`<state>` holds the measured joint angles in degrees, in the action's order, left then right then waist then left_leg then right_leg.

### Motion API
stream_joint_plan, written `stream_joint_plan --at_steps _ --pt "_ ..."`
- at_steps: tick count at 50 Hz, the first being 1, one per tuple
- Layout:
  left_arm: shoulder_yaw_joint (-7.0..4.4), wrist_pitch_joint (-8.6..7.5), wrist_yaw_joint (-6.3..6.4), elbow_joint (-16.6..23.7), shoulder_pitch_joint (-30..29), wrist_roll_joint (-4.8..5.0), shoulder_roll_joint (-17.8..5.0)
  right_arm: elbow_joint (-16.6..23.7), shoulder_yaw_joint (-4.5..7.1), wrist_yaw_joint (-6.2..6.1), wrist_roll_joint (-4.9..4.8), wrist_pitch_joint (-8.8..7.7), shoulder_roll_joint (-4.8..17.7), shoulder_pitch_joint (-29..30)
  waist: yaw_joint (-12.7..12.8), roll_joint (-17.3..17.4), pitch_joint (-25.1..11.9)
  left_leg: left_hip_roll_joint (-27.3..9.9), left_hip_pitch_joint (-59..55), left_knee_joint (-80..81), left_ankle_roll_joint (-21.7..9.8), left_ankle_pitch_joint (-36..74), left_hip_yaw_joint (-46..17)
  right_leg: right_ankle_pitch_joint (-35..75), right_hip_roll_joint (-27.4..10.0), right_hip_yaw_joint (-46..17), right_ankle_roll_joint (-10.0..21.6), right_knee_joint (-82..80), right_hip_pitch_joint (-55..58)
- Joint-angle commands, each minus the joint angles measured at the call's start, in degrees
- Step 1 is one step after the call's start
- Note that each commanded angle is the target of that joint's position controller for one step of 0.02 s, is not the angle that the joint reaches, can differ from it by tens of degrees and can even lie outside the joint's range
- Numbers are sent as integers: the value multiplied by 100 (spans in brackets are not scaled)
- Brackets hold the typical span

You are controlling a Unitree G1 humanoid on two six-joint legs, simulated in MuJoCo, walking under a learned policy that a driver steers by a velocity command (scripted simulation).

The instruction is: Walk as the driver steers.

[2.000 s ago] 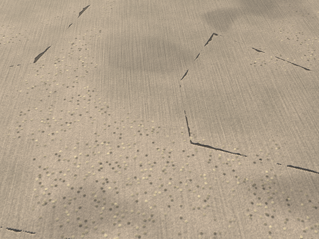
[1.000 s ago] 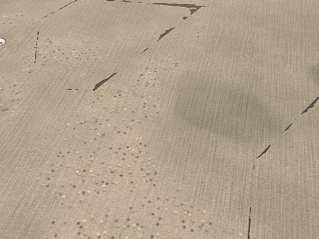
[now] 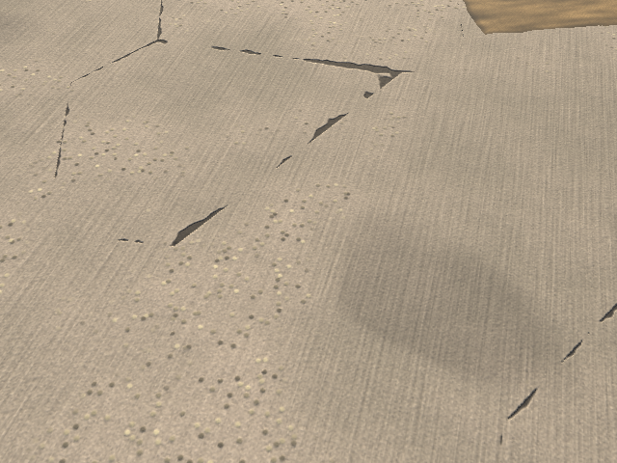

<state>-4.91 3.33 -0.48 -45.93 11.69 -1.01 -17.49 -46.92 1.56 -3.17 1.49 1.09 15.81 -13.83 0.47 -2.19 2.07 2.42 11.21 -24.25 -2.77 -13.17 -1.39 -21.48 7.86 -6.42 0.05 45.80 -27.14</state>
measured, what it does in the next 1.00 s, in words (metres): walks ahead, turning right: right foot, then left foot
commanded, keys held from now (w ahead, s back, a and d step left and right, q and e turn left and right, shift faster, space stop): e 0.20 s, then w+e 0.36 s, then w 0.44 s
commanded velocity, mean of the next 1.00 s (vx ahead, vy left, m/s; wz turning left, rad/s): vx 0.29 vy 0.00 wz -0.43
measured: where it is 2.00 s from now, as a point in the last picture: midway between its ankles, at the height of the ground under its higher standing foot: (469, 366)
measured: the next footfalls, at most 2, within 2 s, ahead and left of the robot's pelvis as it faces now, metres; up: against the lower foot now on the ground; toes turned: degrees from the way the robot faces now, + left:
right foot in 0.36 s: -0.02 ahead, -0.11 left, +0.00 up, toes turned -16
left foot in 0.84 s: +0.38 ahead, -0.08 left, +0.00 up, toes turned -24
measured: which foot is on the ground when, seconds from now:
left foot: down 0.00-0.36, up 0.38-0.82, down 0.84-1.00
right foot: up 0.00-0.34, down 0.36-0.84, up 0.86-1.00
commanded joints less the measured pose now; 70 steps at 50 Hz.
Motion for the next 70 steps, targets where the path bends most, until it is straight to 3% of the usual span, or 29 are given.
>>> stream_joint_plan --at_steps 1,6,10,15,17,18,19,20,21,23,26,32,37,39,41,42,43,44,45,46,48,51,55,62,65,67,68,69,70 --pt "-176 -4 -21 136 495 -80 -593 629 103 -8 -13 -159 611 736 393 753 -142 -1513 54 899 -813 1773 -960 -205 -300 198 -108 2010 -245" --pt "-57 99 -186 440 -195 9 -454 481 192 26 -9 -121 793 -201 -235 1000 -257 -1619 -1327 444 -954 3169 -547 -354 -528 482 -373 1306 -762" --pt "14 139 -243 632 -412 65 -366 487 280 111 17 -107 955 -216 -324 1167 -303 -1767 -1210 297 -922 3148 -281 -555 -634 751 -285 354 -113" --pt "46 111 -348 897 -702 55 -434 506 412 271 100 -142 1198 -177 -400 1291 -185 -1919 -470 877 -770 -636 -328 -588 -627 1160 123 -848 805" --pt "58 23 -342 724 -177 5 -348 532 433 289 12 -135 1193 54 6 984 -115 -1798 237 455 -534 -1018 27 -14 -471 1323 348 -1963 1885" --pt "4 -55 -284 416 532 -32 -458 544 390 286 -1 -138 1004 98 285 526 -287 -1533 906 -355 -318 -1236 404 -48 -391 1100 475 -2393 2873" --pt "-118 -159 -208 233 1233 -106 -926 682 251 322 38 -133 499 200 555 -1010 -398 -934 2090 -2400 36 -1973 1197 -1272 -1733 -877 761 -3239 3666" --pt "-232 -243 -189 374 1411 -23 -1573 1140 202 339 160 -143 425 780 671 -1542 136 -64 3795 -3282 199 -2440 736 -1774 -2949 -3494 1525 -3826 3511" --pt "-161 -243 -137 334 1281 0 -1208 1141 275 394 204 -183 773 956 628 -560 518 -542 3914 -3710 184 -1876 56 -1515 -2883 -3028 1724 -3762 3235" --pt "-23 -312 -62 429 712 30 -837 888 309 533 15 -333 863 563 151 -359 651 -726 3477 -3508 241 -692 12 -516 -2149 -1935 1447 -3795 2817" --pt "14 -486 -28 410 705 80 -755 703 296 562 160 -304 802 311 3 -312 237 -632 3044 -3482 434 -54 161 1779 -1681 -1186 1333 -3622 2874" --pt "33 -600 12 57 1430 74 -679 999 137 602 103 -261 485 1213 313 -315 330 -560 3175 -2369 550 604 422 2861 -1513 -830 1283 -3554 2850" --pt "52 -679 96 -172 1618 40 -809 1215 69 631 34 -334 460 1676 378 -351 420 -383 2391 -1185 172 883 484 3696 -1799 -854 1120 -3456 2941" --pt "57 -710 125 -186 1358 17 -881 1048 123 548 9 -353 585 1086 30 -377 227 -152 1414 -899 -56 587 513 4936 -1808 -699 918 -3017 2883" --pt "56 -709 110 -245 1258 -14 -935 598 242 380 -6 -406 804 -372 -637 -184 -593 92 -376 -462 -303 427 580 5979 -1495 -364 729 -1215 2705" --pt "139 -730 83 -157 1347 2 -671 462 330 274 103 -453 1140 -1230 -937 267 -1249 -917 -1711 -267 -535 -515 -499 4438 -1198 -197 651 358 1810" --pt "253 -734 42 -36 1981 158 -50 410 467 270 219 -455 1757 -1510 -582 1693 -1884 -2548 -2880 407 -1262 -1500 -3532 186 -75 199 390 2447 54" --pt "171 -731 48 -106 1693 -28 -566 350 399 345 -4 -411 1362 -1165 -504 1169 -1522 -2514 -2276 1092 -1327 -1847 -4533 -523 -132 -214 515 2961 -512" --pt "141 -720 16 -38 1280 -32 -618 434 318 361 -55 -409 988 -529 -251 744 -630 -2355 -1441 1082 -1254 -1956 -3473 -49 -504 -176 553 2967 -677" --pt "186 -730 -28 -14 988 -50 -542 437 245 390 -40 -446 679 -252 -207 419 -278 -2047 -832 1197 -1138 -1375 -2713 263 -721 -65 571 2657 -570" --pt "223 -640 -96 -45 987 -107 -390 291 159 367 -30 -523 462 -172 46 651 -53 -1559 -164 1405 -895 -309 -1684 397 -994 101 496 2152 -200" --pt "276 -534 -158 -94 942 -146 -233 69 161 410 -89 -672 501 -443 124 663 -43 -1434 -36 1628 -992 627 -1105 608 -1119 335 362 1824 -253" --pt "342 -527 -196 228 -105 -147 -146 -165 171 423 -116 -681 520 -753 -46 555 259 -1286 -237 1977 -1026 806 -626 1391 -1383 620 115 762 -983" --pt "422 -592 -198 548 -1237 -72 -56 -499 198 400 -101 -659 644 -1251 -346 579 263 -1330 -828 1616 -803 2043 -192 2099 -1146 959 148 -1066 -451" --pt "367 -629 -150 559 -1138 -93 -177 -588 219 347 -59 -608 730 -1215 -219 622 208 -1525 -1337 1115 -698 2964 -219 1495 -978 987 378 -1411 -143" --pt "263 -711 -78 195 -31 -144 -319 -629 224 327 -55 -555 774 -1104 296 514 -357 -1303 -1336 -314 -523 4160 41 1297 -641 1127 606 -1956 1235" --pt "155 -772 -12 -102 957 -239 -594 -568 175 325 -71 -556 649 -1108 653 283 -987 -1054 -600 -1585 -411 3407 232 1165 -1065 676 825 -1987 2634" --pt "-31 -774 64 -156 1656 -363 -1265 -290 18 375 -246 -579 49 -1526 636 -912 -1890 -323 1351 -3770 -111 822 624 401 -2846 -1845 1461 -2195 4490" --pt "-52 -690 30 -229 1609 -130 -1196 -384 121 342 -150 -560 391 -1532 597 -1003 -2025 154 2289 -4681 -146 -1718 82 324 -3238 -3393 1733 -2979 4508"
Velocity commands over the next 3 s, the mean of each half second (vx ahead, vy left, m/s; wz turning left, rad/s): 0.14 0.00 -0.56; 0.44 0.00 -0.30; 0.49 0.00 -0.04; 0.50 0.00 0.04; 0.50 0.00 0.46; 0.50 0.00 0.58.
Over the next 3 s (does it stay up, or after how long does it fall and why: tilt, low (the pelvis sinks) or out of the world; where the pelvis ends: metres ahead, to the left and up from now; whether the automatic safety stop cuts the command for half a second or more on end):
stays up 1.25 -0.49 -0.03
